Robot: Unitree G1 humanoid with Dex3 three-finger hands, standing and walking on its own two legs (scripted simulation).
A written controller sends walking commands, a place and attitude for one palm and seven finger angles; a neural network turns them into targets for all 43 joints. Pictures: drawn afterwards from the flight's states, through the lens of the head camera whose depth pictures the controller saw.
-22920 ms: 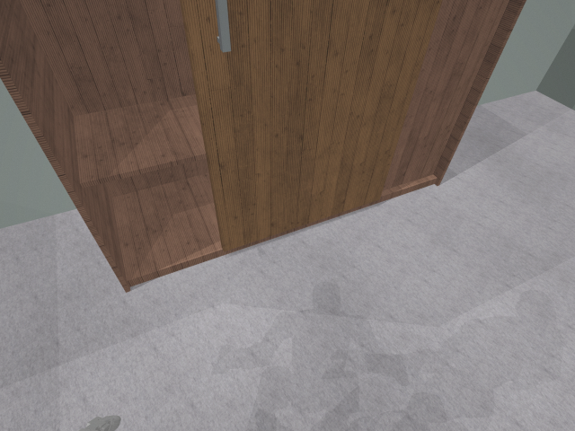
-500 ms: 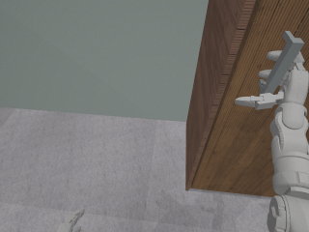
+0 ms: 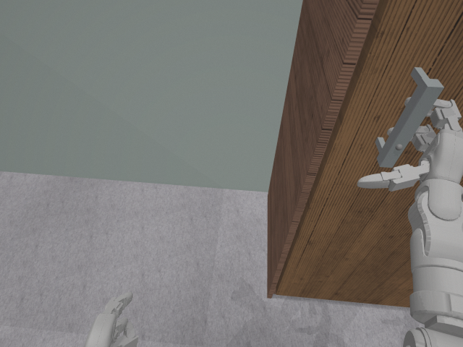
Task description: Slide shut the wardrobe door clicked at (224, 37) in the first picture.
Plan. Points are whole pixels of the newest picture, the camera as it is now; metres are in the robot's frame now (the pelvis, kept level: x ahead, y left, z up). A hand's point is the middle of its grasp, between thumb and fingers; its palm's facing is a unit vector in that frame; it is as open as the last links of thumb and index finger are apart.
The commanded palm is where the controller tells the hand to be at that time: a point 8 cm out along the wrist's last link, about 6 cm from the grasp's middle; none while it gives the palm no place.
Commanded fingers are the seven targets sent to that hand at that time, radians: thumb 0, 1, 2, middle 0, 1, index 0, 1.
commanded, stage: slip the hand off the handle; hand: right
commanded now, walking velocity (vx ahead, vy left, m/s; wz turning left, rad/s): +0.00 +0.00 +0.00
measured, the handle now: (401, 120) +0.43 -0.24 +0.21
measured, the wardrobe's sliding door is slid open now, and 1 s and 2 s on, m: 0.01 0.01 0.01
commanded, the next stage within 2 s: draw the hand back to the body in 1.02 s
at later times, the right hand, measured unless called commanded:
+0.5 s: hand (445, 159) +0.37 -0.30 +0.18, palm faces +0.36 +0.93 -0.11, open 14.7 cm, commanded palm +0.32 -0.33 +0.18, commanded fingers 0.00 0.55 -0.20 0.25 1.15 0.25 1.15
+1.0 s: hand out of the picture +0.28 -0.30 +0.17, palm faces +0.39 +0.91 -0.10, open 14.7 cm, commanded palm +0.24 -0.33 +0.18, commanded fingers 0.00 0.55 -0.20 0.25 1.15 0.25 1.15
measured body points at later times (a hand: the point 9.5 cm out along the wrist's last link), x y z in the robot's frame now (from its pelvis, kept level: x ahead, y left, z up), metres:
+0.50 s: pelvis +0.00 +0.00 +0.00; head +0.02 +0.00 +0.45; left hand +0.11 +0.26 -0.11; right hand +0.34 -0.35 +0.19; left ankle +0.01 +0.13 -0.73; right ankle -0.01 -0.12 -0.73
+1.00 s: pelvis +0.01 +0.00 +0.00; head +0.00 +0.00 +0.45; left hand +0.21 +0.22 -0.08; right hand +0.26 -0.35 +0.18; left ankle +0.01 +0.13 -0.73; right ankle -0.01 -0.12 -0.73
